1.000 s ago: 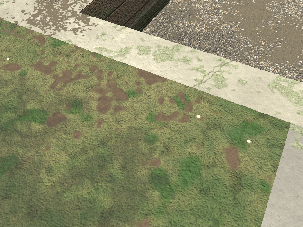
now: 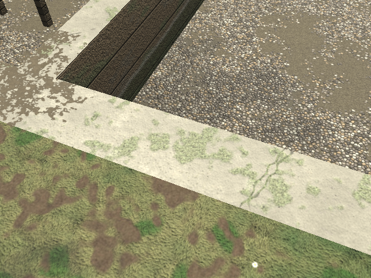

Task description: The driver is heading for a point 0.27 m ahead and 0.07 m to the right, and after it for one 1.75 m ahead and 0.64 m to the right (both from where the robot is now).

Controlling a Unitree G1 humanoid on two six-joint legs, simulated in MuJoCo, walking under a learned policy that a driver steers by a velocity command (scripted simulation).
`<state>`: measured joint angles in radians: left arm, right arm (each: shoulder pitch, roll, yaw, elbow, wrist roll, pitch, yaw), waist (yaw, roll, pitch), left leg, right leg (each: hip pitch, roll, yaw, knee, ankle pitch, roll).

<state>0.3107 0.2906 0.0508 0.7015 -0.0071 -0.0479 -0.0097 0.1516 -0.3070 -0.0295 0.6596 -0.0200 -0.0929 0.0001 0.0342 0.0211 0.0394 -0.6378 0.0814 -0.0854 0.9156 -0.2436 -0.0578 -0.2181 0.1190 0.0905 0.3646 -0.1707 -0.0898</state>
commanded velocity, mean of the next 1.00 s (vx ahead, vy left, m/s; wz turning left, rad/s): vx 0.27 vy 0.00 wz -0.58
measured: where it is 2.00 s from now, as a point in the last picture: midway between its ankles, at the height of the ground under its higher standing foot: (283, 225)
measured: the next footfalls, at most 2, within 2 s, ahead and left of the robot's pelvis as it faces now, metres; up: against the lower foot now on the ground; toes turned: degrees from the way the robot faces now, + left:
left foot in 0.18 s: +0.29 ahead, +0.13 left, +0.00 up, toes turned -12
right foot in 0.64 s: +0.15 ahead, -0.09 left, +0.00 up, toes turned -26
